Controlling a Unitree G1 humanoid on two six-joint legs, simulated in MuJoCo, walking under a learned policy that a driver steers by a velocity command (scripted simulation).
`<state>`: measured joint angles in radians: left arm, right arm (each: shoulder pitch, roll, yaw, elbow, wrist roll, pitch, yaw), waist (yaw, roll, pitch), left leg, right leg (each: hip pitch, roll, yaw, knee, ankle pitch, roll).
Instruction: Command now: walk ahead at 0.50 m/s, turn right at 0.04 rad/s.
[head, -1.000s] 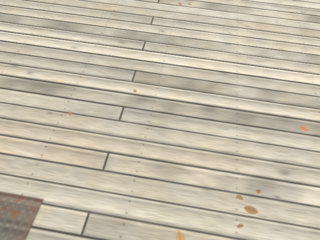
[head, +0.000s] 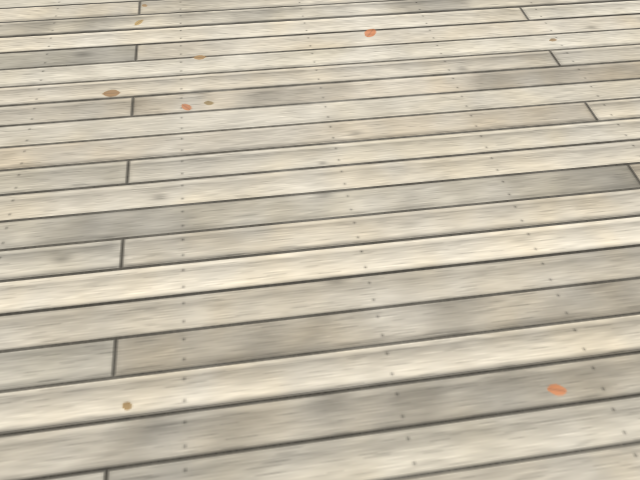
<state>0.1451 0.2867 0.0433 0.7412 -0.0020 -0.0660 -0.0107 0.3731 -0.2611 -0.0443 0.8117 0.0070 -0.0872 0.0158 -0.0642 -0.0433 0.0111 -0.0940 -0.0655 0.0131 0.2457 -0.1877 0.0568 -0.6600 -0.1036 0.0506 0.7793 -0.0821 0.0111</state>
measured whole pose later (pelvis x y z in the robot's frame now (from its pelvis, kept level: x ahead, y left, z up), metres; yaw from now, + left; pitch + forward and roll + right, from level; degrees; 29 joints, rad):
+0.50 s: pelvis +0.27 -0.06 +0.00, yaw +0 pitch +2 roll -1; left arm 0.35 0.27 0.05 0.84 0.00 -0.08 -0.02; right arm 0.16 -0.30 -0.05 0.76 0.00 -0.07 0.00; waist 0.05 0.05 0.00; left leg -0.69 0.13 -0.05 0.85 -0.07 -0.02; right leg -0.11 0.07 -0.04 0.25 -0.18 -0.07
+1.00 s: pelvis +0.54 +0.01 +0.00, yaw +0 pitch +1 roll +1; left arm 0.17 0.30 0.06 0.81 -0.01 -0.06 0.00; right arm 0.33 -0.26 -0.05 0.84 0.00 -0.09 0.02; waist -0.04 -0.04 0.01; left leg -0.14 -0.06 0.05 0.27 -0.16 0.06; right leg -0.65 -0.12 0.04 0.93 -0.16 0.01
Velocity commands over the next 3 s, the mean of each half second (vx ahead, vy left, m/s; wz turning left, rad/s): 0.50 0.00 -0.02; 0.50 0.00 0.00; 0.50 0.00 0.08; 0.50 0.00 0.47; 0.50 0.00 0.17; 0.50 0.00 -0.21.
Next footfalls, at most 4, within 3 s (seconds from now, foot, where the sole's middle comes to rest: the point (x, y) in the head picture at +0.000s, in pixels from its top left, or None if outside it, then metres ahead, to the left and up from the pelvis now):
0.20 right None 0.28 -0.15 -0.78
0.72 left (264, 440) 0.57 0.09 -0.78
1.26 right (365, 320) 0.86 -0.15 -0.78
1.82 left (260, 236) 1.14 0.10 -0.78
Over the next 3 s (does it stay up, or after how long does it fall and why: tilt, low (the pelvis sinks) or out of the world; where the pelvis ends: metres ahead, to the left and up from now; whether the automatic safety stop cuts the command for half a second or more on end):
stays up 1.62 0.21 -0.01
